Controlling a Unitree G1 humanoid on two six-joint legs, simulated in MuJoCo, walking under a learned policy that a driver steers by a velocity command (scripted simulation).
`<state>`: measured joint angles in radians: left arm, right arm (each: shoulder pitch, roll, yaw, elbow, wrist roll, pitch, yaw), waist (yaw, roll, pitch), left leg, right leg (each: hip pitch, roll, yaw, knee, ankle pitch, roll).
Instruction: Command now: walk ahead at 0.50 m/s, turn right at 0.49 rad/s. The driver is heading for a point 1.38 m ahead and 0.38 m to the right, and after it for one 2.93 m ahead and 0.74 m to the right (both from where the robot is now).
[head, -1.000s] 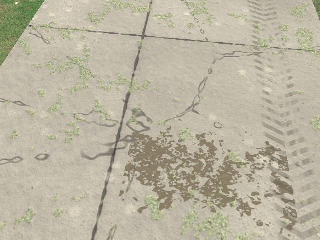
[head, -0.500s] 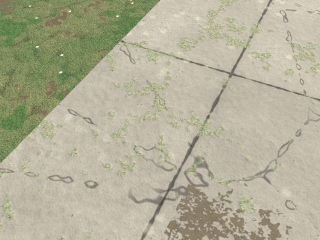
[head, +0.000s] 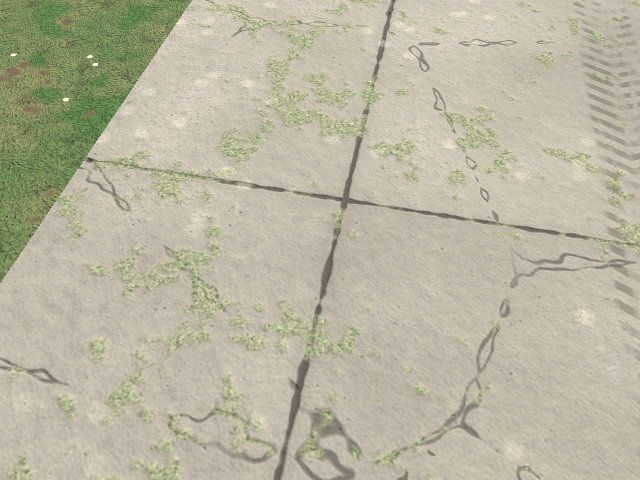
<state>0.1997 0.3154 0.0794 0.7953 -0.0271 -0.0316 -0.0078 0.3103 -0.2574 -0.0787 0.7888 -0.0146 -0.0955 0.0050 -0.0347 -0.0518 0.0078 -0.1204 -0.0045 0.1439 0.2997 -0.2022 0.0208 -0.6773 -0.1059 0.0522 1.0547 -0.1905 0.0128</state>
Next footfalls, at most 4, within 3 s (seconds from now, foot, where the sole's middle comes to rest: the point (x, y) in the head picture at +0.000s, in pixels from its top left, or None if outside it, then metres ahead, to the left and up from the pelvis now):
0.24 right None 0.28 -0.16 -0.78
0.76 left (345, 422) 0.62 -0.06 -0.78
1.28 right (484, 351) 0.79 -0.40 -0.78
1.80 left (418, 236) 1.15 -0.30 -0.78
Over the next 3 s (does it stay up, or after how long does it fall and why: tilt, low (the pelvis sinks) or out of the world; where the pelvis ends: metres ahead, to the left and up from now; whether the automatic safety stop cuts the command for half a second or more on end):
stays up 1.54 -0.46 -0.01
